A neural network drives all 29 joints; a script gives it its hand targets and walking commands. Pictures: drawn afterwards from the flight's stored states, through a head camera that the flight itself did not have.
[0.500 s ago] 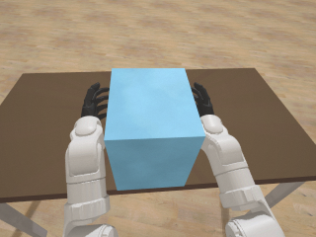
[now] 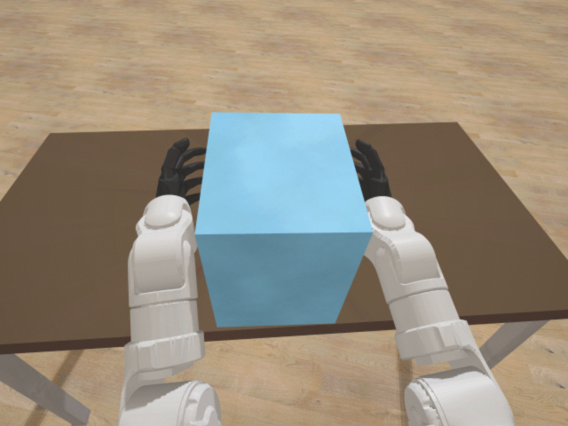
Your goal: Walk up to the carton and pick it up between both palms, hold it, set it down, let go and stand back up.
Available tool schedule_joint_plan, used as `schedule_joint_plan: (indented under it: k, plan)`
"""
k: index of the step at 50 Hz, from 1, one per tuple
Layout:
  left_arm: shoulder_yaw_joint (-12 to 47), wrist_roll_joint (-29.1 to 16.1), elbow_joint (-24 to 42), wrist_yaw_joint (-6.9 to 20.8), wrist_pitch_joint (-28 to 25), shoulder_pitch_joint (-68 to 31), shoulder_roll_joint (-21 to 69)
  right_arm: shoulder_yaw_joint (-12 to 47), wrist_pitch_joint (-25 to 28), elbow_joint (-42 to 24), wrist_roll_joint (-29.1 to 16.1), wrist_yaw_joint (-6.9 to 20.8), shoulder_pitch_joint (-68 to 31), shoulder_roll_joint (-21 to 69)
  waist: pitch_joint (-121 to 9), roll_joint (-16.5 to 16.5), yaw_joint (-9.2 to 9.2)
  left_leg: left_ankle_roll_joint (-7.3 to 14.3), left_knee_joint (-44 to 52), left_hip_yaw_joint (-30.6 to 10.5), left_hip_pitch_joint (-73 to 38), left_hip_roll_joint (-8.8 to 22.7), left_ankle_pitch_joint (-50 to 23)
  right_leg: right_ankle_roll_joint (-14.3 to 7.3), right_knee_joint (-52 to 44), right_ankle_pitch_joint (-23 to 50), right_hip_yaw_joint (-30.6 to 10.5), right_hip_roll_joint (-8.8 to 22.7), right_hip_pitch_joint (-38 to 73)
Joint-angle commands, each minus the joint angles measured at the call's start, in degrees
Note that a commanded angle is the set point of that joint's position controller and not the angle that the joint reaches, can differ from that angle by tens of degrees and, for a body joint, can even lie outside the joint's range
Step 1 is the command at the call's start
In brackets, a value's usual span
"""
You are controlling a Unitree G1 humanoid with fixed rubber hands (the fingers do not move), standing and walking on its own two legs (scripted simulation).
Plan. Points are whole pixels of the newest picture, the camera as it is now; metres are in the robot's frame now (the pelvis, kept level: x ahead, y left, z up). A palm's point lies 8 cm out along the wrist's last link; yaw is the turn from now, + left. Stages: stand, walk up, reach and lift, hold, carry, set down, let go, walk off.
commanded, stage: hold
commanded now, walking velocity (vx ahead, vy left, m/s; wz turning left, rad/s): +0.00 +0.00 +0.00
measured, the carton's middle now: (276, 223) +0.35 +0.01 +0.12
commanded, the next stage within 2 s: none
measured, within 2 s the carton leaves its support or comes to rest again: neither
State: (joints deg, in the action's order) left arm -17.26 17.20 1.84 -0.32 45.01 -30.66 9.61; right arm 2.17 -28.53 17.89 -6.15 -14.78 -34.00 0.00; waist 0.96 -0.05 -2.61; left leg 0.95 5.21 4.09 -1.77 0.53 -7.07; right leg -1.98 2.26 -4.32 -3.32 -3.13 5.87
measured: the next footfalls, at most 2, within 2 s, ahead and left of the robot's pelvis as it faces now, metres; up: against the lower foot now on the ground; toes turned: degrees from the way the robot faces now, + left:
none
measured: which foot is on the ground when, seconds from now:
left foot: down 0.00-1.00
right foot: down 0.00-1.00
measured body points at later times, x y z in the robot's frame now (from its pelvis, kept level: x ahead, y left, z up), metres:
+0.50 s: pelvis +0.00 +0.01 +0.00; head -0.01 +0.02 +0.45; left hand +0.36 +0.15 +0.17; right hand +0.38 -0.11 +0.16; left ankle +0.05 +0.11 -0.75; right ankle -0.03 -0.10 -0.75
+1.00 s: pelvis +0.00 +0.00 +0.00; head +0.00 +0.00 +0.45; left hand +0.36 +0.15 +0.15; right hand +0.37 -0.11 +0.14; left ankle +0.05 +0.11 -0.75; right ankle -0.03 -0.10 -0.75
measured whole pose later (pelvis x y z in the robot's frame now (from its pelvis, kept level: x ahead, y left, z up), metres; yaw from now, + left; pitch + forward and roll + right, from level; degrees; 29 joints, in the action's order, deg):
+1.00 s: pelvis +0.00 +0.00 +0.00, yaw +1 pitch -6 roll +0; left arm -15.7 17.4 6.8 -0.2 49.3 -27.5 9.3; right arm 3.3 -30.4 15.3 -7.2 -15.1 -31.6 0.7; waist 4.8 -0.4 -3.9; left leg 1.0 5.1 2.8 -4.7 -0.3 -6.4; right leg -1.7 -0.3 -4.0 -2.1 -2.4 10.5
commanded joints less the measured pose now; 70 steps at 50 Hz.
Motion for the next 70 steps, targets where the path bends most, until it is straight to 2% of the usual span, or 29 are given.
schedule_joint_plan:
  k: [1,4,6,9,11,16,17,20,23,25,30,31,33,36,40,42,43,45,50,52,54,55,57,59,64,66,67,68,70]
  plan:
    - [24.8,-8.5,6.1,6.8,-2.2,-26.7,22.0,20.9,3.5,-17.3,-5.2,3.0,-32.3,31.1,-23.9,-1.5,0.51,3.6,-5.6,-4.9,-24.8,1.4,-8.0,4.4,0.5,20.7,-0.3,4.5,-7.5]
    - [25.3,-9.3,8.5,7.5,-1.1,-26.7,22.1,19.8,3.1,-16.6,-6.2,2.3,-31.1,29.7,-19.8,-0.8,-0.92,3.2,-4.5,-4.9,-22.9,1.5,-8.5,4.8,0.3,21.6,0.3,3.9,-6.3]
    - [26.9,-10.0,9.7,7.9,-0.3,-27.6,21.8,18.4,3.1,-18.3,-6.3,1.9,-32.3,28.3,-19.1,2.5,-1.91,2.2,-5.0,-4.5,-23.0,1.2,-8.8,4.2,-0.7,18.8,0.3,3.7,-6.4]
    - [29.0,-11.0,11.4,7.7,0.2,-27.5,22.5,18.5,2.9,-21.0,-6.2,2.0,-32.3,28.3,-22.1,4.2,-2.53,1.7,-5.5,-4.9,-25.3,1.5,-10.1,3.4,-1.3,16.7,1.2,3.7,-7.2]
    - [30.7,-11.8,11.8,7.2,0.1,-26.9,23.3,18.1,2.8,-22.1,-5.7,2.7,-33.5,27.8,-24.4,3.6,-2.81,1.2,-5.7,-5.2,-27.0,2.4,-11.4,3.0,-1.9,12.7,2.6,2.6,-9.5]
    - [34.6,-13.0,17.7,5.3,-1.0,-30.3,26.3,21.8,3.4,-28.4,-7.1,4.0,-35.8,28.7,-33.3,2.2,-3.04,1.6,-6.7,-6.0,-31.2,2.7,-15.5,2.6,-1.0,14.3,2.7,1.9,-11.2]
    - [33.9,-12.7,16.5,5.0,-0.6,-29.5,26.0,21.3,3.1,-27.1,-6.6,4.4,-35.2,28.5,-32.2,0.9,-2.27,1.7,-6.8,-6.3,-31.1,3.0,-15.9,2.4,-0.8,13.4,2.9,1.7,-12.0]
    - [30.0,-9.7,9.1,5.7,1.5,-24.1,23.7,18.6,2.0,-21.7,-5.0,4.7,-30.6,25.3,-22.7,1.7,-2.52,0.9,-6.9,-5.5,-28.0,2.5,-10.0,2.7,-2.8,9.8,2.4,2.2,-12.9]
    - [24.0,-7.3,5.7,6.8,2.4,-25.2,20.5,15.0,1.7,-16.6,-3.1,5.1,-31.7,24.7,-15.8,-2.1,-1.39,1.9,-5.0,-4.3,-25.0,1.7,-0.5,3.4,-3.3,3.6,1.6,2.9,-13.2]
    - [24.0,-7.4,4.6,7.1,1.7,-30.1,20.9,12.2,2.6,-14.8,-2.7,5.5,-36.6,25.4,-15.5,0.6,-1.23,2.2,-4.7,-4.4,-23.0,2.1,3.2,2.4,-3.1,0.1,1.7,3.2,-14.1]
    - [25.6,-8.3,8.6,5.9,-0.5,-33.4,23.3,13.6,4.8,-17.1,-3.4,6.0,-40.8,27.4,-25.5,2.5,-0.70,2.2,-5.5,-4.2,-27.7,2.2,-4.3,2.6,-2.0,5.0,1.9,3.0,-13.2]
    - [27.5,-9.2,9.8,5.4,-0.5,-31.3,24.8,15.6,4.8,-19.5,-4.0,6.0,-38.9,28.3,-28.3,3.2,-0.71,1.9,-5.7,-4.7,-29.0,2.3,-8.3,2.3,-1.9,9.6,2.3,2.9,-11.8]
    - [26.5,-8.9,8.3,5.3,-0.6,-29.0,24.2,17.8,4.4,-18.6,-4.6,5.7,-36.5,28.4,-29.2,0.0,-0.37,2.3,-6.6,-4.6,-29.9,2.0,-11.6,3.0,-1.2,15.1,1.5,3.1,-10.2]
    - [29.3,-10.4,11.2,5.9,0.0,-26.5,25.5,20.4,4.2,-22.8,-6.6,4.2,-34.4,29.5,-30.5,1.2,-1.73,2.3,-6.7,-4.9,-30.1,1.7,-18.6,3.8,-0.3,24.2,0.9,3.1,-5.2]
    - [29.0,-10.1,14.0,6.3,1.4,-25.2,23.1,19.8,3.0,-21.1,-6.8,3.6,-30.6,27.6,-23.9,1.7,-1.34,1.3,-6.5,-4.9,-29.3,1.6,-19.4,4.3,-1.0,23.0,1.2,2.5,-5.7]
    - [27.3,-9.6,11.7,6.9,2.5,-21.6,21.3,18.5,2.2,-20.6,-6.0,3.3,-28.6,24.8,-20.2,0.1,-1.96,0.9,-5.4,-4.8,-27.3,1.9,-16.2,4.0,-2.5,18.6,1.9,1.9,-5.2]
    - [26.8,-9.1,10.5,7.4,3.0,-22.1,20.9,17.4,1.8,-18.9,-5.8,3.1,-27.6,24.0,-17.4,1.8,-2.80,0.8,-4.9,-4.3,-25.9,1.6,-12.8,3.7,-3.1,16.7,0.8,2.7,-6.1]
    - [24.9,-8.4,9.8,8.2,3.1,-23.5,19.7,16.4,2.2,-19.2,-5.3,3.0,-29.8,24.6,-15.3,0.6,-1.60,1.6,-4.7,-4.6,-23.7,1.7,-9.3,3.9,-2.7,15.2,1.2,3.0,-6.2]
    - [29.0,-10.7,13.0,7.4,-0.6,-32.8,22.9,17.7,4.1,-21.2,-5.4,3.7,-37.1,28.4,-22.7,2.4,-1.56,2.3,-3.4,-4.2,-21.7,1.6,-1.1,3.5,-1.4,9.2,1.7,3.5,-6.9]
    - [29.8,-10.9,11.7,6.6,-1.5,-32.1,23.1,18.9,4.3,-22.4,-5.2,4.0,-38.6,29.1,-25.9,-1.4,-1.68,3.0,-3.4,-4.8,-23.1,1.8,-1.2,3.5,-0.9,8.6,1.3,3.9,-8.1]
    - [29.3,-10.8,10.6,6.2,-2.1,-31.3,23.7,20.2,4.5,-24.3,-5.7,4.0,-39.4,30.6,-29.0,-1.2,-0.43,4.0,-3.8,-4.8,-23.6,1.8,-0.8,3.7,0.0,9.7,1.1,4.1,-8.3]
    - [29.4,-11.3,9.7,6.1,-2.2,-30.9,24.6,21.5,4.5,-24.4,-6.3,4.1,-39.7,31.3,-30.3,-0.4,-0.16,4.1,-4.0,-4.7,-23.3,1.9,-2.4,4.2,0.1,12.5,1.2,4.3,-6.8]
    - [26.5,-9.4,7.7,6.3,-2.1,-29.4,23.3,21.2,3.6,-20.1,-5.1,4.0,-35.8,31.1,-27.3,-4.3,0.76,4.5,-3.8,-5.1,-21.5,1.6,-2.3,4.4,0.4,14.9,0.0,4.6,-5.9]
    - [26.0,-9.0,7.3,6.7,-1.5,-27.1,22.7,21.2,3.3,-19.3,-6.1,3.5,-34.2,30.9,-24.9,-1.8,0.08,4.4,-3.2,-4.9,-20.5,1.6,-3.8,5.1,1.1,19.4,-0.3,4.5,-3.7]
    - [24.0,-7.8,6.6,8.2,0.4,-27.9,20.5,16.0,2.7,-13.2,-4.8,2.9,-31.7,27.7,-15.9,2.3,-0.87,2.2,-3.8,-4.0,-20.4,1.0,-4.7,4.0,-1.1,15.5,0.6,3.9,-6.1]
    - [25.5,-8.8,9.8,8.3,0.2,-29.5,21.1,16.0,3.2,-16.4,-5.2,2.9,-33.5,27.5,-20.7,3.3,-2.09,2.2,-4.4,-4.2,-22.8,1.1,-9.0,3.8,-0.9,17.1,0.6,3.8,-5.7]
    - [27.2,-9.7,12.2,7.9,0.0,-27.9,22.9,18.1,3.6,-20.5,-6.0,2.9,-33.1,29.1,-24.1,1.8,-1.48,2.1,-4.6,-5.0,-24.8,1.6,-11.9,3.9,-0.2,19.4,1.1,3.5,-4.9]
    - [29.2,-10.4,14.7,7.5,-0.2,-31.5,23.7,19.4,3.9,-22.2,-6.7,3.1,-36.0,30.1,-28.3,3.5,-1.41,2.0,-5.1,-5.1,-26.2,1.6,-15.4,3.8,0.0,20.9,1.1,3.4,-4.5]
    - [32.0,-11.8,17.3,6.7,-0.1,-26.5,25.3,22.4,4.0,-27.2,-8.0,2.9,-33.6,29.6,-32.2,3.4,-1.93,1.4,-6.1,-5.8,-29.6,1.9,-23.6,3.8,1.0,28.7,0.9,3.5,-3.8]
